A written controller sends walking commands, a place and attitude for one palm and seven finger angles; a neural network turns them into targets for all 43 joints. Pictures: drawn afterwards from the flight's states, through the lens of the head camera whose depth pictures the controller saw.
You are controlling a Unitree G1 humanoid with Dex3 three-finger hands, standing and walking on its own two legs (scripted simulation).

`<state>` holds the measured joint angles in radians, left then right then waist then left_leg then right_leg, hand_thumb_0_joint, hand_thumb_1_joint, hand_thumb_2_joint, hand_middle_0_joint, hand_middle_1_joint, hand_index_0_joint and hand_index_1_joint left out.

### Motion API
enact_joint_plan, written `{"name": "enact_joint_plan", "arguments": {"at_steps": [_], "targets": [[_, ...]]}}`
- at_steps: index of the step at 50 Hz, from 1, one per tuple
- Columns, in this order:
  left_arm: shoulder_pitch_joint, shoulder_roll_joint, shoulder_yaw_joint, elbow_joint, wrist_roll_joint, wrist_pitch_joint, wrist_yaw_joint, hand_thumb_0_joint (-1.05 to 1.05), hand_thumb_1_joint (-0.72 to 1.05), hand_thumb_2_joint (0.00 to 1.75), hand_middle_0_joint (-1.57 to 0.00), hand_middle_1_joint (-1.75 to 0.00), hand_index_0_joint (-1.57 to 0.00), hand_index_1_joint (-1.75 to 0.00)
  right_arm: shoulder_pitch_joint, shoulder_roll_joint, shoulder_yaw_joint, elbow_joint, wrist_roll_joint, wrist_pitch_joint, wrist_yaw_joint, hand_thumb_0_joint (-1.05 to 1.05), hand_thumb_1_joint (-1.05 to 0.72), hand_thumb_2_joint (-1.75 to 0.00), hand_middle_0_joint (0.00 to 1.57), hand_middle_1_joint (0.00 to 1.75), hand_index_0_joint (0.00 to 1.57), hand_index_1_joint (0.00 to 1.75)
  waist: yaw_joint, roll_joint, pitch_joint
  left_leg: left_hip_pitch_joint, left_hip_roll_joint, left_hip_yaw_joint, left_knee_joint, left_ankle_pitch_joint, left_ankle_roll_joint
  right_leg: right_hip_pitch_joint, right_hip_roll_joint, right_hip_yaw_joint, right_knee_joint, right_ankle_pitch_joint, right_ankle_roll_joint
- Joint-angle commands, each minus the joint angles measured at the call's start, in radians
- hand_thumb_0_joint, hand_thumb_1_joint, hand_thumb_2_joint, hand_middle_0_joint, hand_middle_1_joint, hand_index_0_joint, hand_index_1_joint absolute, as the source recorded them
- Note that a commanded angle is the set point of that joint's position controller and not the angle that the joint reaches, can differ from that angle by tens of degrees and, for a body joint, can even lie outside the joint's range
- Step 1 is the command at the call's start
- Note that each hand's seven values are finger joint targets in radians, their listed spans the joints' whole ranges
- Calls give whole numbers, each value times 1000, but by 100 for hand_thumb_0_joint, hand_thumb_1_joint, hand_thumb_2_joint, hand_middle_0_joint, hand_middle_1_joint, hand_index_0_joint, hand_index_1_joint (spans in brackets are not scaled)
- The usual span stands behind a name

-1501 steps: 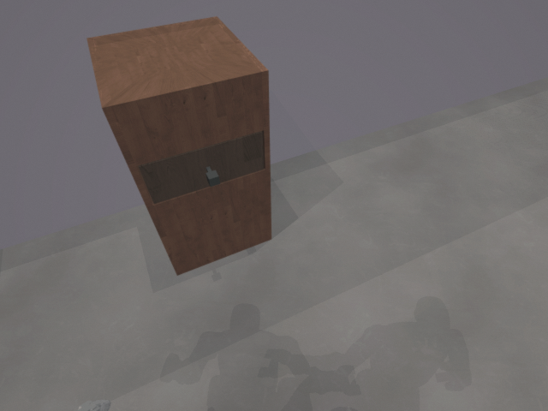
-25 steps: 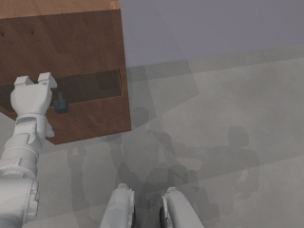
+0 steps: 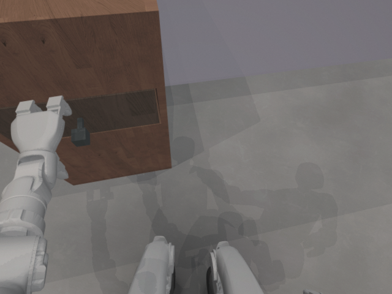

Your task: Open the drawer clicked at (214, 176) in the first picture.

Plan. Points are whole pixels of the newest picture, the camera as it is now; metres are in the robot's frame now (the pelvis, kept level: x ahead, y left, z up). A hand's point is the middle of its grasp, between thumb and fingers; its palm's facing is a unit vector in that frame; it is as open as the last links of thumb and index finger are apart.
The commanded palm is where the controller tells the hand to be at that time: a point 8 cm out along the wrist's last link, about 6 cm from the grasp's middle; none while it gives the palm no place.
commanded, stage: re-aim the fingers above the handle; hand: left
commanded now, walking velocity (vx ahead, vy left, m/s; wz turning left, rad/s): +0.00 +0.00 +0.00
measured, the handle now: (80, 131) +0.48 +0.29 -0.11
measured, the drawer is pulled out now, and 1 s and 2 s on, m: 0.00 0.00 0.00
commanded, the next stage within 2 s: lower the fingers behind the handle in 0.62 s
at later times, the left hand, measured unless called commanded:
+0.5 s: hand (52, 142) +0.42 +0.32 -0.06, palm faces -0.06 -0.05 -1.00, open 13.8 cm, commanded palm +0.42 +0.30 +0.01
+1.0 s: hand (56, 146) +0.42 +0.32 -0.07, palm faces -0.07 -0.04 -1.00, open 13.8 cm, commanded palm +0.42 +0.29 -0.01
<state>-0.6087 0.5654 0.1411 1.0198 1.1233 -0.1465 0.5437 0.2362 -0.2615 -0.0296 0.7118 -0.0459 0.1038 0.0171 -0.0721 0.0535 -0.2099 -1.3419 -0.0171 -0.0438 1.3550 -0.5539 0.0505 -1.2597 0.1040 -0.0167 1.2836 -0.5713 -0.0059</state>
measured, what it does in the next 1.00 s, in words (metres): stands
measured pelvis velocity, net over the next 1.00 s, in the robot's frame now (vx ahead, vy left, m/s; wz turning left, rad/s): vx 0.00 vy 0.01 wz -0.01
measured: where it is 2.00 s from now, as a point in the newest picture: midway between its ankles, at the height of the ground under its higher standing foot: outside the picture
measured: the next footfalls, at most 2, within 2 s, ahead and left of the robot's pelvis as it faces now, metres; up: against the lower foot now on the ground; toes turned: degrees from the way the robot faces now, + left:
none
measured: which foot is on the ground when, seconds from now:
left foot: down 0.00-1.00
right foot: down 0.00-1.00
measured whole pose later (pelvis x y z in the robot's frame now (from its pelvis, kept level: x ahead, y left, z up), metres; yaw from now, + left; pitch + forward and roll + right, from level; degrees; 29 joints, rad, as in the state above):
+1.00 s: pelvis +0.00 +0.01 -0.01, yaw -1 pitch +32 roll -6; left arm -0.60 0.58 0.15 1.04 1.15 -0.18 0.55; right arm 0.25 -0.27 -0.03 0.71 -0.06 0.10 0.02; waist -0.08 0.05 -0.22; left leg -1.39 -0.02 -0.04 1.40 -0.57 0.06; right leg -1.30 0.10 -0.02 1.32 -0.58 0.00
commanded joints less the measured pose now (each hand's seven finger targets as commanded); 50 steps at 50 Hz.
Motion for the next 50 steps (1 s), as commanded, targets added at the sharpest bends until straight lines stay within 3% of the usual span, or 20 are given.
{"name": "enact_joint_plan", "arguments": {"at_steps": [1, 4, 8, 10, 14, 18, 20, 21, 23, 25, 26, 30, 33, 35, 36, 38, 39, 43, 47, 50], "targets": [[-266, 298, 64, -139, -15, 20, 26, 0, -50, 30, -30, -120, -30, -120, 159, -183, -56, -47, 1, -2, -11, 0, -90, -90, 20, 30, 20, 30, 0, 88, -492, 512, 21, -18, -163, 437, -8, 178, -2, -26, -149, 353, -38], [-295, 295, 59, -178, -14, 2, 19, 0, -50, 30, -30, -120, -30, -120, 150, -178, -57, -50, 0, -7, -14, 0, -90, -90, 20, 30, 20, 30, -4, 114, -498, 526, 23, -19, -166, 431, -7, 171, -4, -23, -154, 342, -40], [-280, 303, 69, -148, -12, -18, 22, 0, -50, 30, -30, -120, -30, -120, 150, -181, -55, -47, -2, -9, -17, 0, -90, -90, 20, 30, 20, 30, -6, 85, -461, 487, 22, -22, -156, 405, -7, 153, -2, -26, -148, 317, -40], [-314, 308, 65, -166, -4, -28, 28, 0, -50, 30, -30, -120, -30, -120, 150, -180, -57, -47, -2, -12, -15, 0, -90, -90, 20, 30, 20, 30, -9, 116, -480, 497, 23, -21, -152, 406, -7, 136, -4, -24, -144, 313, -39], [-282, 302, 71, -117, -14, -18, 28, 0, -50, 30, -30, -120, -30, -120, 155, -184, -55, -48, -5, -11, -9, 0, -90, -90, 20, 30, 20, 30, -5, 99, -459, 480, 21, -23, -151, 402, -8, 134, -2, -28, -139, 307, -42], [-314, 294, 52, -149, -7, -20, 24, 0, -50, 30, -30, -120, -30, -120, 158, -184, -60, -49, -3, -9, -10, 0, -90, -90, 20, 30, 20, 30, -11, 119, -495, 511, 24, -32, -150, 404, -12, 113, 0, -32, -133, 294, -42], [-325, 306, 62, -204, -7, -30, 23, 0, -50, 30, -30, -120, -30, -120, 158, -185, -63, -53, -1, -7, -11, 0, -90, -90, 20, 30, 20, 30, 2, 160, -545, 578, 31, -48, -163, 449, -23, 101, -1, -39, -125, 294, -45], [-308, 267, 40, -204, -13, -27, 23, 0, -50, 30, -30, -120, -30, -120, 161, -181, -67, -53, -2, -6, -10, 0, -90, -90, 20, 30, 20, 30, -4, 155, -553, 599, 30, -50, -164, 458, -24, 97, 1, -41, -129, 294, -45], [-316, 284, 53, -186, -12, -19, 29, 0, -50, 30, -30, -120, -30, -120, 162, -185, -65, -42, -2, -1, -13, 0, -90, -90, 20, 30, 20, 30, -10, 130, -513, 585, 34, -56, -168, 449, -25, 83, 1, -45, -132, 284, -44], [-358, 281, 45, -191, -6, -13, 37, 0, -50, 30, -30, -120, -30, -120, 165, -185, -64, -38, -2, -3, -13, 0, -90, -90, 20, 30, 20, 30, -19, 144, -507, 592, 38, -63, -173, 448, -26, 61, -2, -48, -133, 276, -42], [-324, 290, 59, -179, -6, -4, 40, 0, -50, 30, -30, -120, -30, -120, 165, -187, -64, -39, -4, -1, -11, 0, -90, -90, 20, 30, 20, 30, -2, 146, -499, 594, 37, -64, -181, 443, -31, 69, -2, -51, -131, 267, -46], [-326, 286, 55, -162, -3, 17, 46, 0, -50, 30, -30, -120, -30, -120, 164, -184, -59, -42, -3, -1, -9, 0, -90, -90, 20, 30, 20, 30, -3, 153, -504, 597, 35, -57, -188, 455, -29, 85, -4, -50, -140, 279, -44], [-295, 268, 44, -125, -10, 35, 36, 0, -50, 30, -30, -120, -30, -120, 164, -185, -56, -44, -2, -1, -8, 0, -90, -90, 20, 30, 20, 30, -5, 111, -474, 566, 33, -49, -193, 428, -23, 112, -1, -49, -152, 278, -43], [-304, 288, 54, -147, -7, 28, 27, 0, -50, 30, -30, -120, -30, -120, 166, -185, -57, -49, -1, -2, -10, 0, -90, -90, 20, 30, 20, 30, -1, 117, -505, 582, 34, -48, -191, 451, -22, 123, -3, -44, -151, 297, -42], [-286, 253, 31, -149, -12, 26, 21, 0, -50, 30, -30, -120, -30, -120, 163, -180, -58, -48, -1, -4, -10, 0, -90, -90, 20, 30, 20, 30, -4, 128, -498, 588, 33, -43, -190, 453, -22, 126, -1, -44, -156, 302, -44], [-261, 255, 35, -108, -9, 20, 15, 0, -50, 30, -30, -120, -30, -120, 163, -182, -55, -45, -2, -2, -11, 0, -90, -90, 20, 30, 20, 30, -10, 77, -445, 537, 33, -44, -184, 421, -19, 119, 0, -44, -155, 287, -43], [-276, 242, 27, -111, -13, 9, 10, 0, -50, 30, -30, -120, -30, -120, 160, -178, -55, -43, -3, -5, -10, 0, -90, -90, 20, 30, 20, 30, -14, 90, -444, 525, 33, -39, -179, 421, -15, 116, -3, -39, -153, 294, -43], [-263, 276, 58, -98, 1, -23, 24, 0, -50, 30, -30, -120, -30, -120, 155, -183, -55, -44, -8, -11, -10, 0, -90, -90, 20, 30, 20, 30, -6, 70, -421, 451, 27, -32, -145, 369, -10, 95, -2, -33, -129, 271, -45], [-319, 299, 75, -168, 26, -52, 56, 0, -50, 30, -30, -120, -30, -120, 154, -184, -63, -45, -15, -12, -4, 0, -90, -90, 20, 30, 20, 30, 1, 151, -504, 494, 31, -46, -116, 416, -21, 37, -2, -36, -83, 272, -50], [-318, 257, 58, -159, 16, -42, 75, 0, -50, 30, -30, -120, -30, -120, 156, -183, -69, -42, -17, -12, 4, 0, -90, -90, 20, 30, 20, 30, -11, 135, -522, 511, 34, -59, -107, 425, -24, 10, -1, -44, -70, 263, -45]]}}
